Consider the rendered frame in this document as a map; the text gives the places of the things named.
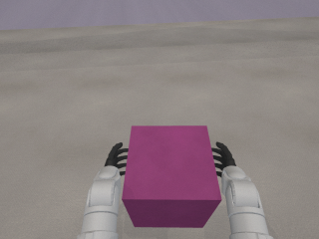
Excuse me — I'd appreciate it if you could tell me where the right robot hand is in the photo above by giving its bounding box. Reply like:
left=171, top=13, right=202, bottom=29
left=211, top=141, right=236, bottom=177

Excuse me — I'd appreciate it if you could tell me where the robot right forearm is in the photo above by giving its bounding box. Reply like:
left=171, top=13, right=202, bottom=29
left=221, top=165, right=274, bottom=239

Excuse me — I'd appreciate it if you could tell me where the left robot hand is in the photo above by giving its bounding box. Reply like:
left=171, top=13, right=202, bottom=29
left=105, top=142, right=129, bottom=176

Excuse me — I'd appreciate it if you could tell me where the carton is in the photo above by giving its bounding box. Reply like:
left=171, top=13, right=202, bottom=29
left=122, top=125, right=222, bottom=228

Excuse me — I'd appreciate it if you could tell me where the robot left forearm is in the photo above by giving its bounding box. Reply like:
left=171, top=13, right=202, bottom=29
left=77, top=165, right=122, bottom=239

